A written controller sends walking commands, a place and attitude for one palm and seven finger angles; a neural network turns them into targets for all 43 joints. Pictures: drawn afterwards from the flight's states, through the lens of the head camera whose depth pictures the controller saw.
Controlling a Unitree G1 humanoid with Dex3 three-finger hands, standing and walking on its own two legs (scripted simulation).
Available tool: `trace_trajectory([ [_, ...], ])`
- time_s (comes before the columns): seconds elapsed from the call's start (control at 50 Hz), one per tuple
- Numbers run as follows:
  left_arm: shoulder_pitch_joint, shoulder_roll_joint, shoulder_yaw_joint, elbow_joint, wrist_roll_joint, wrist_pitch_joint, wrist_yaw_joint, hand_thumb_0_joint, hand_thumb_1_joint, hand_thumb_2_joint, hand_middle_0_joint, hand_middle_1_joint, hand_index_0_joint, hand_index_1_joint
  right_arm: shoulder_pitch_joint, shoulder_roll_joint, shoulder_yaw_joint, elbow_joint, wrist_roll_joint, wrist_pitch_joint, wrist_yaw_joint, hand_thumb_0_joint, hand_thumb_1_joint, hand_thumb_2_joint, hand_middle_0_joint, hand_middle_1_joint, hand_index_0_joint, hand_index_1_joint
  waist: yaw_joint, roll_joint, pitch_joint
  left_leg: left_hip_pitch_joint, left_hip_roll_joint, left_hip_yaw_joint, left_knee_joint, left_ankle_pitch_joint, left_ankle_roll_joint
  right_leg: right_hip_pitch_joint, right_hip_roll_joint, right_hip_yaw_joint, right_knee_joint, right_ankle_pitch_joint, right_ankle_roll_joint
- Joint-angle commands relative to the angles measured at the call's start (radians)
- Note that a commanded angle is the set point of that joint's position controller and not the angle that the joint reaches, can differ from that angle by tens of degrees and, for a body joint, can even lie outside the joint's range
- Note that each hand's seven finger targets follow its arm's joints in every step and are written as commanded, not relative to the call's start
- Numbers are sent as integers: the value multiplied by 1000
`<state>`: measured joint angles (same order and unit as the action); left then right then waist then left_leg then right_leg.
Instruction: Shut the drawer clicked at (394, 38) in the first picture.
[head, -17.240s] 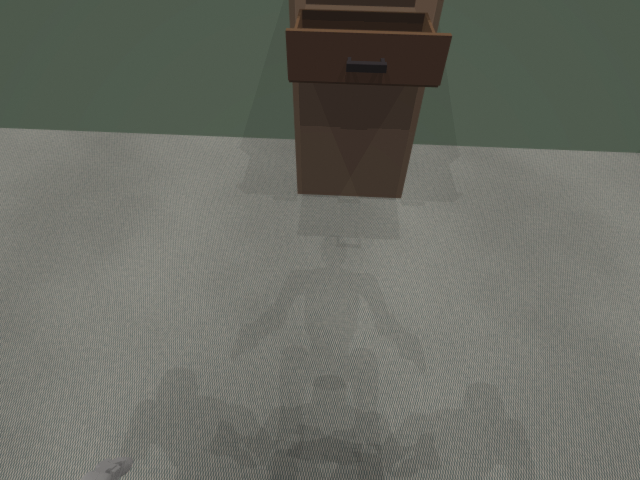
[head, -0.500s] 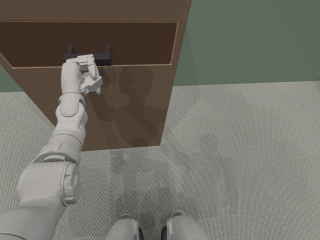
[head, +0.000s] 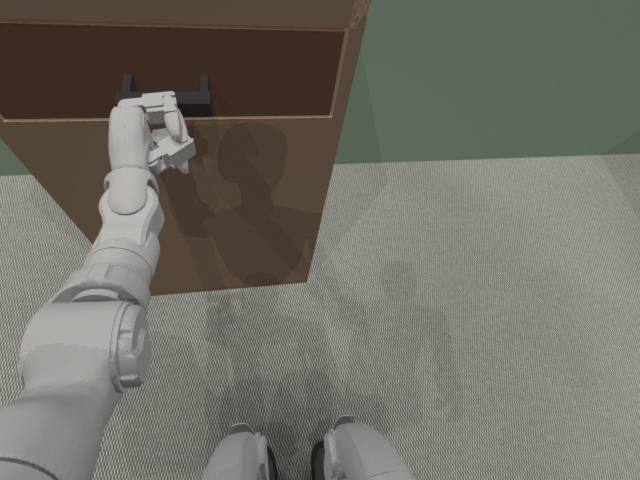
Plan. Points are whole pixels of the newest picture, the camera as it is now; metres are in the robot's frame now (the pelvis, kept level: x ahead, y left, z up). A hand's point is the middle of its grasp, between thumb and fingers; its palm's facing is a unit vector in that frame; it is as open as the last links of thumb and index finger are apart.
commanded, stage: pull the fist back off the drawer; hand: left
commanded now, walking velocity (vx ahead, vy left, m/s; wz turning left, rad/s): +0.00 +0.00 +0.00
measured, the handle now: (166, 93) +0.59 +0.13 +0.08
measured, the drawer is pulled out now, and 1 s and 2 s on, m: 0.00 0.00 0.00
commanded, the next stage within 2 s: draw the hand back to the body in 0.50 s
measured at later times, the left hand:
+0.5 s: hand (188, 144) +0.51 +0.11 +0.07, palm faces +0.04 -1.00 -0.02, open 3.2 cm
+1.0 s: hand (132, 190) +0.41 +0.15 +0.13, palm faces +0.04 -1.00 -0.03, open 3.2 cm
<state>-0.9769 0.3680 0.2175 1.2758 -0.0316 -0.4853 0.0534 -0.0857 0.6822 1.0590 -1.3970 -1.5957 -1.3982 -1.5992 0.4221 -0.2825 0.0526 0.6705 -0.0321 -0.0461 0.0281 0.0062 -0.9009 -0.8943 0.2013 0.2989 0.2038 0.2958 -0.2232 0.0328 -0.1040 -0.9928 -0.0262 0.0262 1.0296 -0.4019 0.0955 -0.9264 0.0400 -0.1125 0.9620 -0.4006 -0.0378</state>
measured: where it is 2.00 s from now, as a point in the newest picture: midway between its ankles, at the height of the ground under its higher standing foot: outside the picture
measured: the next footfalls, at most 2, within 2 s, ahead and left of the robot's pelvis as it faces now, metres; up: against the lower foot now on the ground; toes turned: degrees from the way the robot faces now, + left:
none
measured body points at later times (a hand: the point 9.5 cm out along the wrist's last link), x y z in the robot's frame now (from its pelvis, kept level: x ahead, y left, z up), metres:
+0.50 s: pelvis +0.03 -0.01 +0.01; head +0.13 +0.00 +0.45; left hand +0.50 +0.16 +0.08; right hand +0.04 -0.26 -0.10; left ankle +0.04 +0.06 -0.67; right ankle +0.03 -0.10 -0.67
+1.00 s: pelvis +0.06 -0.02 +0.04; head +0.10 -0.02 +0.49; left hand +0.40 +0.20 +0.13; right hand +0.19 -0.27 -0.06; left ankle +0.04 +0.06 -0.67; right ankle +0.03 -0.10 -0.67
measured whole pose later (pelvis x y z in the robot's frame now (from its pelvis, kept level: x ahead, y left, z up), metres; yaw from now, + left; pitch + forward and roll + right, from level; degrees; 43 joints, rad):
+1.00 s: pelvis +0.06 -0.02 +0.04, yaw -1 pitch +10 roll -2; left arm -0.14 0.24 0.15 0.29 -0.21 -0.21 -0.08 0.01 0.90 0.90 -1.40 -1.60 -1.40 -1.60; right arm 0.29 -0.26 0.02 0.52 0.06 0.03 0.02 0.01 -0.90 -0.89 0.20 0.30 0.20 0.30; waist -0.04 0.04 -0.11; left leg -0.55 -0.02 0.05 0.78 -0.41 0.07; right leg -0.51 0.07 -0.06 0.73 -0.40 -0.06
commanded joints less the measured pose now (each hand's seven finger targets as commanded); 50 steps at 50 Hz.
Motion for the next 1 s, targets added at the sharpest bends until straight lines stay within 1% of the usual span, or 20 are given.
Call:
trace_trajectory([
  [0.0, -675, 155, 20, -273, -10, -67, 22, 0, 900, 900, -1400, -1600, -1400, -1600, 155, -193, -74, -41, 0, -12, -2, 0, -900, -900, 200, 300, 200, 300, -70, 136, -415, 482, 63, -225, -188, -53, -65, -48, 10, 83, -117, -4, 11],
  [0.08, -639, 97, -5, -274, -12, -69, 17, 0, 900, 900, -1400, -1600, -1400, -1600, 150, -194, -84, -40, -2, -6, 12, 0, -900, -900, 200, 300, 200, 300, -62, 112, -412, 500, 70, -243, -185, -49, -67, -69, 8, 79, -109, 2, 11],
  [0.16, -547, 114, 30, -313, -13, -75, 16, 0, 900, 900, -1400, -1600, -1400, -1600, 147, -191, -93, -53, 1, 9, 20, 0, -900, -900, 200, 300, 200, 300, -12, 123, -470, 540, 68, -231, -183, 36, -74, -24, 9, 77, -101, 39, 5],
  [0.2, -482, 77, 14, -326, -23, -70, 10, 0, 900, 900, -1400, -1600, -1400, -1600, 135, -182, -94, -64, 4, 20, 26, 0, -900, -900, 200, 300, 200, 300, 2, 98, -464, 534, 65, -210, -180, 70, -73, 10, 15, 75, -111, 52, 5],
  [0.22, -472, 80, 20, -336, -28, -67, 9, 0, 900, 900, -1400, -1600, -1400, -1600, 132, -180, -94, -66, 6, 26, 27, 0, -900, -900, 200, 300, 200, 300, 0, 81, -451, 515, 62, -194, -177, 83, -69, 35, 16, 79, -120, 59, 6],
  [0.3, -310, 114, 65, -352, -31, -59, -3, 0, 900, 900, -1400, -1600, -1400, -1600, 119, -169, -95, -94, 16, 53, 27, 0, -900, -900, 200, 300, 200, 300, 47, 20, -445, 453, 45, -129, -165, 171, -60, 150, 22, 89, -133, 115, 4],
  [0.34, -269, 72, 33, -378, -34, -58, -14, 0, 900, 900, -1400, -1600, -1400, -1600, 106, -157, -92, -109, 20, 64, 30, 0, -900, -900, 200, 300, 200, 300, 51, 26, -426, 448, 40, -111, -162, 197, -56, 170, 22, 93, -135, 148, 4],
  [0.38, -193, 95, 58, -424, -34, -57, -18, 0, 900, 900, -1400, -1600, -1400, -1600, 98, -154, -96, -123, 23, 77, 31, 0, -900, -900, 200, 300, 200, 300, 81, 32, -444, 450, 37, -96, -160, 250, -59, 212, 21, 96, -127, 200, 3],
  [0.46, -107, 55, 30, -534, -48, -50, -32, 0, 900, 900, -1400, -1600, -1400, -1600, 81, -138, -100, -147, 33, 92, 34, 0, -900, -900, 200, 300, 200, 300, 94, 49, -471, 498, 39, -80, -149, 373, -62, 258, 22, 104, -123, 318, 6],
  [0.5, -104, 18, 1, -529, -56, -30, -39, 0, 900, 900, -1400, -1600, -1400, -1600, 74, -135, -103, -139, 37, 98, 33, 0, -900, -900, 200, 300, 200, 300, 73, 15, -418, 475, 40, -73, -142, 358, -57, 246, 21, 106, -134, 325, 13],
  [0.52, -99, 43, 24, -521, -59, -21, -39, 0, 900, 900, -1400, -1600, -1400, -1600, 79, -138, -105, -134, 38, 101, 30, 0, -900, -900, 200, 300, 200, 300, 73, -23, -390, 445, 38, -72, -145, 337, -54, 261, 21, 107, -139, 320, 14],
  [0.56, -99, 38, 7, -542, -58, -14, -47, 0, 900, 900, -1400, -1600, -1400, -1600, 73, -137, -103, -137, 43, 102, 25, 0, -900, -900, 200, 300, 200, 300, 75, -4, -387, 453, 36, -73, -149, 357, -56, 268, 18, 110, -134, 344, 14],
  [0.58, -120, 11, -15, -572, -63, -15, -49, 0, 900, 900, -1400, -1600, -1400, -1600, 65, -132, -105, -137, 43, 99, 23, 0, -900, -900, 200, 300, 200, 300, 71, 18, -403, 475, 37, -72, -144, 376, -56, 260, 16, 110, -131, 355, 14],
  [0.66, 123, 57, 25, -900, -107, -11, -68, 0, 900, 900, -1400, -1600, -1400, -1600, 35, -126, -113, -197, 57, 85, 26, 0, -900, -900, 200, 300, 200, 300, 164, 133, -643, 718, 49, -81, -157, 679, -75, 390, 17, 108, -133, 517, 8],
  [0.7, 243, 22, -4, -967, -125, 25, -82, 0, 900, 900, -1400, -1600, -1400, -1600, 13, -114, -111, -213, 69, 79, 26, 0, -900, -900, 200, 300, 200, 300, 170, 75, -590, 710, 53, -77, -177, 719, -73, 435, 18, 104, -158, 567, 14],
  [0.8, 447, 18, -9, -974, -147, 167, -106, 0, 900, 900, -1400, -1600, -1400, -1600, -49, -120, -100, -241, 92, 79, 4, 0, -900, -900, 200, 300, 200, 300, 159, -110, -319, 519, 31, -30, -259, 460, -42, 534, 4, 114, -237, 577, 33],
  [0.82, 483, 16, -4, -1001, -159, 189, -111, 0, 900, 900, -1400, -1600, -1400, -1600, -67, -119, -96, -254, 95, 76, -2, 0, -900, -900, 200, 300, 200, 300, 169, -110, -302, 510, 26, -23, -273, 430, -40, 559, 0, 116, -250, 577, 34],
  [0.84, 473, 40, 9, -1061, -163, 197, -115, 0, 900, 900, -1400, -1600, -1400, -1600, -86, -120, -94, -264, 98, 70, -8, 0, -900, -900, 200, 300, 200, 300, 177, -67, -309, 531, 23, -21, -281, 441, -41, 581, -5, 120, -254, 584, 28],
  [0.88, 487, 1, -32, -1174, -175, 205, -130, 0, 900, 900, -1400, -1600, -1400, -1600, -113, -104, -86, -276, 100, 53, -14, 0, -900, -900, 200, 300, 200, 300, 178, 23, -329, 607, 25, -29, -292, 486, -45, 580, -7, 115, -264, 577, 24],
  [0.98, 589, 12, -41, -1344, -195, 201, -158, 0, 900, 900, -1400, -1600, -1400, -1600, -170, -98, -75, -282, 98, 5, -30, 0, -900, -900, 200, 300, 200, 300, 181, 43, -310, 690, 32, -54, -322, 482, -48, 580, -6, 106, -294, 522, 18],
])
